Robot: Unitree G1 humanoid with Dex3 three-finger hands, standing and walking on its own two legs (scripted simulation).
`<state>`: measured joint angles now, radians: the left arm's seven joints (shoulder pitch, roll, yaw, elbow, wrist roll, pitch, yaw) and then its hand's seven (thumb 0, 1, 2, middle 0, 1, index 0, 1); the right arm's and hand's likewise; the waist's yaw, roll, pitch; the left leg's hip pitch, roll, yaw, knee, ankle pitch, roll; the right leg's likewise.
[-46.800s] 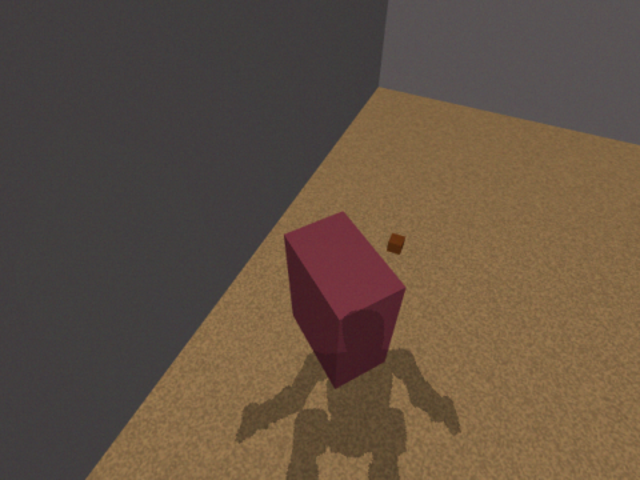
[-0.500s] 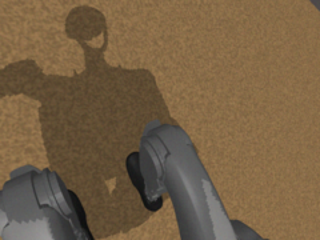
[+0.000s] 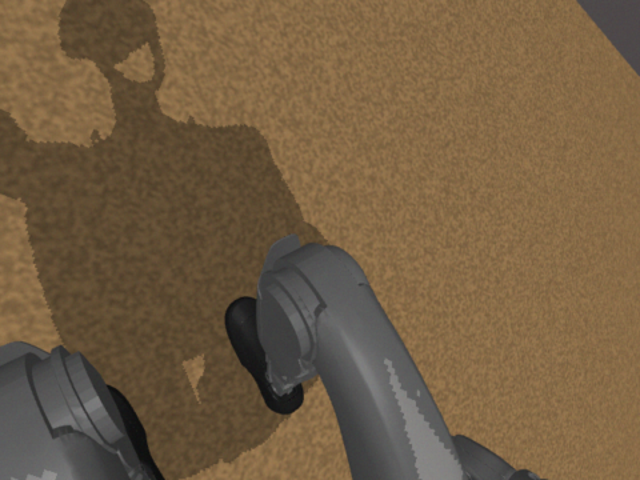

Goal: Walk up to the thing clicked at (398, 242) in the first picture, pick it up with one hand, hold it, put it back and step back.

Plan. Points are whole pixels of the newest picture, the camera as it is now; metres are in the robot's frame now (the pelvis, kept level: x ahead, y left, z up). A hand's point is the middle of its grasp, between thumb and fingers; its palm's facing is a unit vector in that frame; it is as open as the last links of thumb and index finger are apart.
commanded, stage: rest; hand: left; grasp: from above
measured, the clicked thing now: out of the picture +0.44 +0.37 -0.28
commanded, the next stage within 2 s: open in 0.34 s
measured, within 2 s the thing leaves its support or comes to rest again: rests again in 0.16 s
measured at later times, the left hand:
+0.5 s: hand out of the picture +0.43 +0.36 -0.27, palm faces -0.18 -0.41 -0.89, open 8.4 cm
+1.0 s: hand out of the picture +0.43 +0.36 -0.26, palm faces -0.18 -0.39 -0.90, open 10.9 cm
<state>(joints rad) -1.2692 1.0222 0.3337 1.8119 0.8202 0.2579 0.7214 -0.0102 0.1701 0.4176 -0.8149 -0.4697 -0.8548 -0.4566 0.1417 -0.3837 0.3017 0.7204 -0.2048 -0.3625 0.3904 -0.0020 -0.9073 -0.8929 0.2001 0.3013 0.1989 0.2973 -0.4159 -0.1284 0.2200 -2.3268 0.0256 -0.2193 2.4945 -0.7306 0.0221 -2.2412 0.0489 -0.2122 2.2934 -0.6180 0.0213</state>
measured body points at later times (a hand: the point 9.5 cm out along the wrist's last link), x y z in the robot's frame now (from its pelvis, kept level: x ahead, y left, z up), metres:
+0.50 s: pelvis +0.00 +0.00 +0.00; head +0.31 +0.13 +0.30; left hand +0.44 +0.37 -0.22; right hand +0.02 -0.24 -0.04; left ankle +0.06 +0.12 -0.29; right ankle +0.12 -0.11 -0.29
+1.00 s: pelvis -0.01 +0.00 +0.00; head +0.30 +0.13 +0.30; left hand +0.44 +0.38 -0.21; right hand +0.00 -0.24 -0.03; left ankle +0.06 +0.12 -0.29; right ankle +0.12 -0.11 -0.29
